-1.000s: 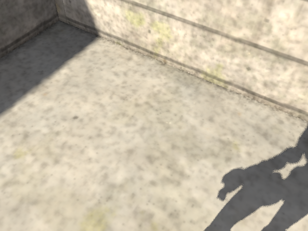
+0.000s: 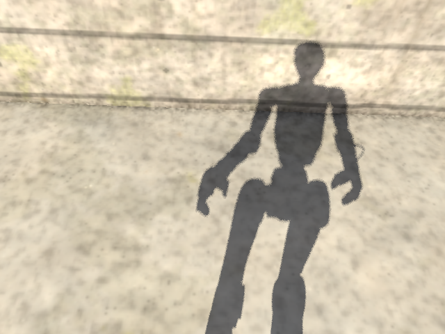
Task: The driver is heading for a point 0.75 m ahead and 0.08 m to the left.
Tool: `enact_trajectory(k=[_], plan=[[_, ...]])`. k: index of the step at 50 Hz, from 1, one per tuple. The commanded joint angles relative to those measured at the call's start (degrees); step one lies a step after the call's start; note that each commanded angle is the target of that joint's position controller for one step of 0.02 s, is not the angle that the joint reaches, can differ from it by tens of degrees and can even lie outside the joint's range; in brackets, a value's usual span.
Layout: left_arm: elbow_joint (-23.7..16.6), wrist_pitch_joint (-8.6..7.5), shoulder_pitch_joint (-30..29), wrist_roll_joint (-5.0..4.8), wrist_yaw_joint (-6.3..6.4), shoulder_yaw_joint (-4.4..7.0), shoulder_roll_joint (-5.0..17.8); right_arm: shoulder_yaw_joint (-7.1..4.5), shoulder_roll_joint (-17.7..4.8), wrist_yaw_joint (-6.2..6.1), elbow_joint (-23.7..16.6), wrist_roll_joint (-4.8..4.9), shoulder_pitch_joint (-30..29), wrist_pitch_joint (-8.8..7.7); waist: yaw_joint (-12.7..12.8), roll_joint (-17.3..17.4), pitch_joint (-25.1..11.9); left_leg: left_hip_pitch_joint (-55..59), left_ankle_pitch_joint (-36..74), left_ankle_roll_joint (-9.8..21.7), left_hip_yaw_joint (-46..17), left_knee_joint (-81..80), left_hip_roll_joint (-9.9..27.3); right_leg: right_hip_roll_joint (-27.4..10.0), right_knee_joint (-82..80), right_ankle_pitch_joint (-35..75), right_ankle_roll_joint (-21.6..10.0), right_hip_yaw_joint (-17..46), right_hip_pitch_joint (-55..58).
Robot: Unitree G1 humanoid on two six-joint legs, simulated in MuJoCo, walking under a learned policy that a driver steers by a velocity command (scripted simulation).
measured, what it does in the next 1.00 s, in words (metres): steps on the spot: right foot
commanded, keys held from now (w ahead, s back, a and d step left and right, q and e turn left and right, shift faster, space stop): no key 1.00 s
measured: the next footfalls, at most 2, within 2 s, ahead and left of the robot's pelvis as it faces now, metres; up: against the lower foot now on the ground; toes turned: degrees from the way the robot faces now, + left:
right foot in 0.24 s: +0.00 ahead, -0.12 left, +0.00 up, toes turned +4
right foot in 1.80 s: +0.43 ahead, -0.04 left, +0.00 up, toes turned -4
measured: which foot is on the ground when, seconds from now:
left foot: down 0.00-1.00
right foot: up 0.00-0.22, down 0.24-1.00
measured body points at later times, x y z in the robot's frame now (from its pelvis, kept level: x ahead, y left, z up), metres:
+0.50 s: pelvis -0.01 -0.01 +0.01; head -0.01 -0.02 +0.46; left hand +0.05 +0.25 -0.13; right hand +0.06 -0.27 -0.13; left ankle +0.01 +0.10 -0.74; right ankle -0.04 -0.12 -0.74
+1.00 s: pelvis -0.01 -0.02 +0.01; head +0.00 -0.02 +0.46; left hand +0.00 +0.22 -0.15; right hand +0.00 -0.26 -0.15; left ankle +0.01 +0.10 -0.74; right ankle -0.04 -0.12 -0.74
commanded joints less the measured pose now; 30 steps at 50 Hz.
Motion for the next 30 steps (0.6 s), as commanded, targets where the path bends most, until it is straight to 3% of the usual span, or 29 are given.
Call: enact_trajectory(k=[1,2,4,8,10,11,12,13,14,15,16,19,30], plan=[[-1.5,-0.19,2.8,0.08,0.37,1.7,6.6,-1.03,-7.2,0.53,-3.3,0.36,-2.0,-1.39,1.1,8.9,-2.1,0.6,15.2,11.6,-19.4,-13.2,19.6,-2.5,13.9,-6.6,1.5,-0.8,-2.2],[-0.5,-0.1,3.2,-0.19,0.08,1.54,5.8,-0.74,-6.4,0.57,-3.4,0.09,-3.5,-1.39,1.6,9.1,-1.8,0.5,15.8,9.7,-14.9,-12.6,16.0,-2.5,14.7,-4.3,2.2,-1.4,-1.4],[0.7,0.05,3.5,0.08,-0.46,1.05,4.6,-0.64,-6.6,0.2,-2.4,0.12,-2.8,-1.51,1.3,11.3,-2.8,4.2,20.9,8.2,-10.8,-10.8,12.9,-2.9,12.2,-3.0,3.5,-3.1,-1.6],[2.2,0.2,0.6,-0.63,0.0,-0.2,2.6,-0.78,-7.1,0.55,0.3,0.03,0.8,-1.08,-1.3,11.6,-4.5,8.6,22.5,8.3,-10.2,-8.0,12.3,-4.7,-1.3,-2.6,4.1,-7.5,2.0],[3.9,-0.02,1.6,-0.87,0.57,-0.47,2.3,-1.0,-7.5,0.61,1.3,0.15,0.8,-0.71,-0.5,11.6,-4.4,8.3,21.6,7.2,-10.5,-6.5,11.6,-4.7,-11.6,4.2,3.2,-8.9,5.9],[4.9,-0.38,2.5,-0.63,0.86,-0.67,2.3,-1.09,-7.6,0.6,1.8,0.33,0.6,-0.62,0.3,10.5,-4.3,6.4,20.7,5.5,-10.2,-6.0,11.1,-5.6,-18.4,12.3,2.7,-8.5,10.1],[5.3,-0.89,2.1,0.0,1.17,-0.52,3.8,-0.94,-7.0,0.66,2.1,0.37,1.4,-0.9,-0.1,8.9,-5.1,3.6,18.0,3.4,-10.7,-6.0,10.8,-8.1,-19.9,16.6,2.1,-4.6,14.4],[5.3,-1.53,2.0,0.75,1.41,-0.38,6.1,-0.78,-6.2,0.98,1.9,0.44,1.8,-1.27,-1.0,5.4,-6.2,0.9,14.0,1.8,-9.2,-4.9,9.3,-13.0,-18.4,21.6,1.3,0.1,17.5],[6.6,-1.76,-0.8,-0.07,1.06,-0.36,6.6,-0.58,-4.7,1.18,2.6,1.01,2.2,-1.14,-3.3,-2.1,-3.3,3.7,6.7,1.1,-5.5,-8.4,5.4,-13.5,-16.1,22.2,-0.5,0.3,9.8],[6.6,-2.22,-1.6,-0.12,0.64,-0.97,4.1,-0.85,-6.2,0.94,3.9,0.64,1.0,-0.93,-1.7,-0.1,-2.5,6.1,6.0,0.6,-5.2,-7.6,5.2,-13.1,-16.9,19.5,-0.6,0.2,8.1],[7.4,-2.6,-1.1,-0.07,0.62,-1.21,3.7,-1.0,-6.1,0.81,4.8,0.54,0.6,-0.76,-1.2,-0.1,-1.8,6.9,6.9,0.6,-5.2,-7.3,5.4,-12.6,-17.5,18.2,-0.3,-0.3,7.0],[10.2,-2.89,0.6,-0.18,1.23,-1.46,4.1,-0.99,-5.7,0.99,6.9,0.47,1.4,-0.7,-1.3,-0.7,-1.4,7.4,9.9,1.0,-5.6,-7.1,6.4,-11.9,-18.5,17.6,-0.2,-0.7,7.2],[15.7,-3.17,1.1,-0.25,1.58,-2.45,2.8,-0.29,-4.4,0.68,14.4,0.54,3.1,-0.59,-1.1,2.1,0.2,6.0,7.1,-0.2,-5.5,-8.6,6.2,-12.0,-20.0,13.9,-1.1,-0.6,6.8]])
